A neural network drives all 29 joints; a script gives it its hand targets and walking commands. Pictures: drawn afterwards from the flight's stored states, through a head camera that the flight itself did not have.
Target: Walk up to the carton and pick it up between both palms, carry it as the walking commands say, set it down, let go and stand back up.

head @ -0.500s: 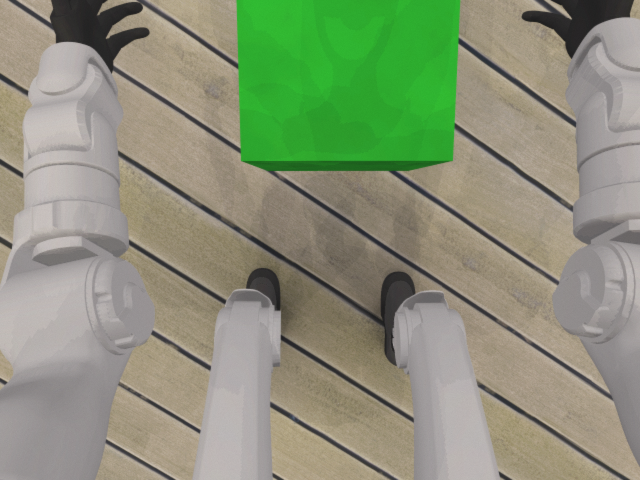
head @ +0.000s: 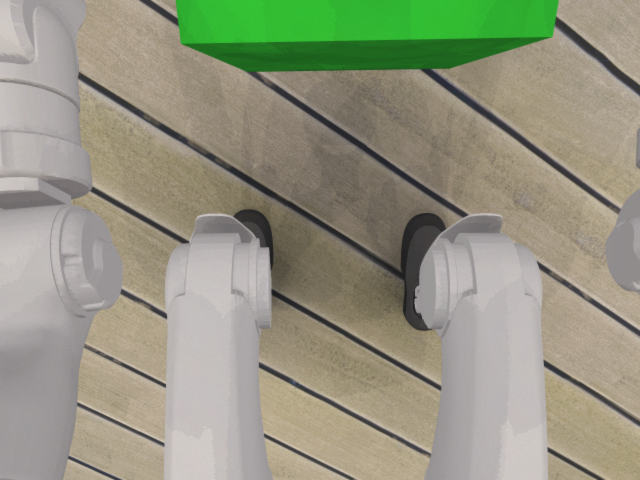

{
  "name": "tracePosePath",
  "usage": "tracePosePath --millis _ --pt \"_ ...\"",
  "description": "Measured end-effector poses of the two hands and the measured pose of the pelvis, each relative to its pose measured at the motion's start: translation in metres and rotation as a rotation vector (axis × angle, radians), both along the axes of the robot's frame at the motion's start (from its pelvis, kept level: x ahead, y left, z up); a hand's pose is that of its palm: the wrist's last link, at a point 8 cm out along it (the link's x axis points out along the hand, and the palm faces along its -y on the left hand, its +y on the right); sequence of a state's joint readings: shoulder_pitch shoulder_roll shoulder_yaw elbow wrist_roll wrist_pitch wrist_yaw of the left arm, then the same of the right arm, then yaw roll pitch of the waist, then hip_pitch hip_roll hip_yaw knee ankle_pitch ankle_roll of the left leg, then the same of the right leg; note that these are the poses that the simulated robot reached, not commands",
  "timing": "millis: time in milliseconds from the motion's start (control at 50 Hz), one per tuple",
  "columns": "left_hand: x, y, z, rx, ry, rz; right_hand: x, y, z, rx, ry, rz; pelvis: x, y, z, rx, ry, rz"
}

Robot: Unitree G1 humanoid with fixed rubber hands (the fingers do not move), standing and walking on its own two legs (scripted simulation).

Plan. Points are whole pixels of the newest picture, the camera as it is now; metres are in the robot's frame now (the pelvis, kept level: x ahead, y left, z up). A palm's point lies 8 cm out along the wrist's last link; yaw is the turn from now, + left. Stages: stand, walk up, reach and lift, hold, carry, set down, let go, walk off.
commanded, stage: reach and lift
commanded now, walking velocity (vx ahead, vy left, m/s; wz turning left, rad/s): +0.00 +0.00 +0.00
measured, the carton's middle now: out of the picture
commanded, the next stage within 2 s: none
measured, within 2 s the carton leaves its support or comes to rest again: neither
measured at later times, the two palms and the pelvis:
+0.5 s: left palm out of the picture +0.57 +0.22 -0.24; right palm out of the picture +0.58 -0.22 -0.24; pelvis +0.01 +0.00 -0.06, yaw +0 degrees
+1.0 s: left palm out of the picture +0.57 +0.19 -0.24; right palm out of the picture +0.58 -0.20 -0.22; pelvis +0.00 +0.00 -0.06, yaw +0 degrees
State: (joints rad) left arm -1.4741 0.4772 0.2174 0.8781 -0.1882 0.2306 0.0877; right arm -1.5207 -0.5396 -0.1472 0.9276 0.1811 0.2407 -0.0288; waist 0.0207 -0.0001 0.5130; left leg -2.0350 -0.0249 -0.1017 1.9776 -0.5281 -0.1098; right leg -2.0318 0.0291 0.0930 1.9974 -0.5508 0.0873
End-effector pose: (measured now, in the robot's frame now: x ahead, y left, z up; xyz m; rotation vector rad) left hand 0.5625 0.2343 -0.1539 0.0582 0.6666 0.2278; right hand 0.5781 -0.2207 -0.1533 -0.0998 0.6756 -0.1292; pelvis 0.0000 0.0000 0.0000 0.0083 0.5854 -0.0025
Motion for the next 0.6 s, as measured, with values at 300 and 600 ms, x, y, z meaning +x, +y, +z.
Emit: tracePosePath --millis 300,600 --pt "-0.007 -0.014 -0.084 -0.04 0.075 -0.025 0.001 0.008 -0.064 0.018 0.028 -0.026 -0.002 0.001 -0.049 -0.015 0.008 0.009" --pt "0.005 -0.014 -0.083 -0.018 0.034 -0.011 -0.001 0.004 -0.078 0.008 0.009 -0.013 0.013 0.0 -0.062 0.001 -0.011 -0.002"
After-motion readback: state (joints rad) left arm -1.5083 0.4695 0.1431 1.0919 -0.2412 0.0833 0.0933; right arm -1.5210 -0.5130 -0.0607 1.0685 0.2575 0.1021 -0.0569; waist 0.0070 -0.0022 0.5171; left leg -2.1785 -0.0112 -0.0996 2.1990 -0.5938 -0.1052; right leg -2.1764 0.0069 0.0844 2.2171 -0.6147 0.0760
